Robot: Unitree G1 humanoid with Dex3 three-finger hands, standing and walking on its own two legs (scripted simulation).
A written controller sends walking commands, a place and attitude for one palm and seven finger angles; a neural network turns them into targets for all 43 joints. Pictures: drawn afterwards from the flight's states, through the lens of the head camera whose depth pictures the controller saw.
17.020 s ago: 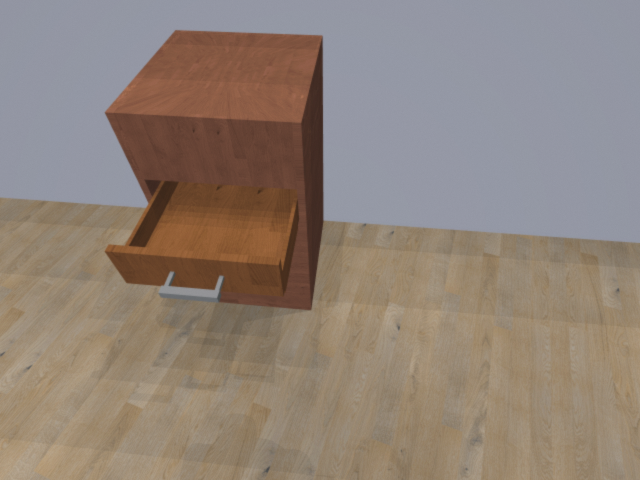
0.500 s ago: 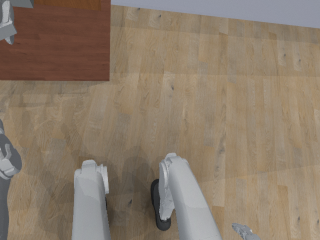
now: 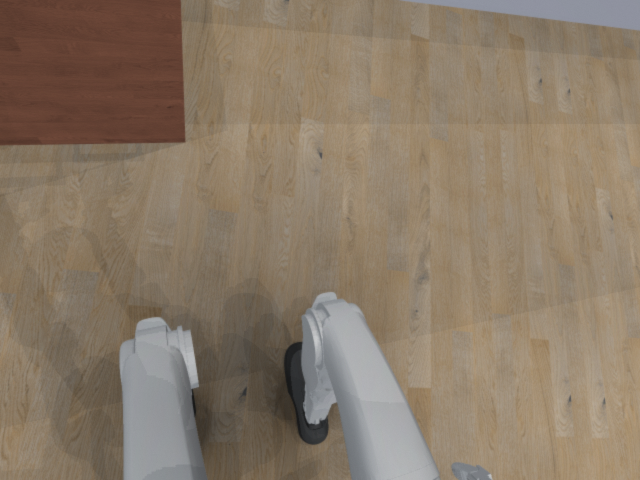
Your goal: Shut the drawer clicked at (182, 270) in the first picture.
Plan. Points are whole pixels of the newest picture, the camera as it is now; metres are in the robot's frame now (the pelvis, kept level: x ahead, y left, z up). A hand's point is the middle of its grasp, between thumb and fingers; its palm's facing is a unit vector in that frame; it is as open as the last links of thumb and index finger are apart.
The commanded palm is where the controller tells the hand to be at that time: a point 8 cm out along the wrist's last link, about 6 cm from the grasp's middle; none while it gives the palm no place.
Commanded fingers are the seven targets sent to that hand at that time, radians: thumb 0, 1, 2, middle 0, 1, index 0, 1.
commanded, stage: push the drawer shut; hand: left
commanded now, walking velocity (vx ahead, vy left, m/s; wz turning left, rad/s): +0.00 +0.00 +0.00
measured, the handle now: out of the picture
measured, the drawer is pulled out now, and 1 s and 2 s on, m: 0.00 0.00 0.00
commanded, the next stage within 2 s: pull the fist back off the drawer in 0.02 s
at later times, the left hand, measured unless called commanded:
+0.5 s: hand out of the picture +0.59 +0.29 +0.04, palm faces +0.06 -0.99 -0.09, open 3.1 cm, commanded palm +0.61 +0.26 +0.05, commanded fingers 0.00 0.90 0.90 -1.40 -1.60 -1.40 -1.60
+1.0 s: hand out of the picture +0.57 +0.28 +0.06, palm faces +0.09 -0.99 -0.08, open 3.2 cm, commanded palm +0.54 +0.28 +0.08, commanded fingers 0.00 0.90 0.90 -1.40 -1.60 -1.40 -1.60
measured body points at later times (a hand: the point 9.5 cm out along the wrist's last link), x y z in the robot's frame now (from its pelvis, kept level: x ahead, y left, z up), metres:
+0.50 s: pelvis +0.00 +0.00 +0.00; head +0.24 +0.10 +0.37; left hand +0.58 +0.34 +0.05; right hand +0.02 -0.26 -0.08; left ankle +0.09 +0.12 -0.45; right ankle +0.10 -0.13 -0.45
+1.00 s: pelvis +0.03 +0.00 +0.03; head +0.25 +0.07 +0.41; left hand +0.56 +0.33 +0.06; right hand +0.08 -0.26 -0.07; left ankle +0.09 +0.13 -0.45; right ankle +0.10 -0.13 -0.45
